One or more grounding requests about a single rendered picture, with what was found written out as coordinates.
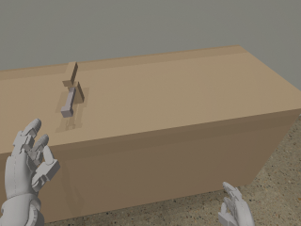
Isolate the tap lever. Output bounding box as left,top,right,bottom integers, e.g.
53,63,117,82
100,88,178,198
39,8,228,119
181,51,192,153
60,87,76,118

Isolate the robot left forearm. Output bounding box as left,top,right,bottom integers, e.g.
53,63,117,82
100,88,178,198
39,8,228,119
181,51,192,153
0,193,45,226

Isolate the right robot hand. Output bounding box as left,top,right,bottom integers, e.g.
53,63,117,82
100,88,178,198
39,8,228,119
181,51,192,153
218,182,255,226

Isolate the counter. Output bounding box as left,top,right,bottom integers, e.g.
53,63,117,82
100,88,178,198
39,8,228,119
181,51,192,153
0,44,301,223

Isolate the left robot hand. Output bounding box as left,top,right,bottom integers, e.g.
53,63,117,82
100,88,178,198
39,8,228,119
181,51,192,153
5,118,61,200

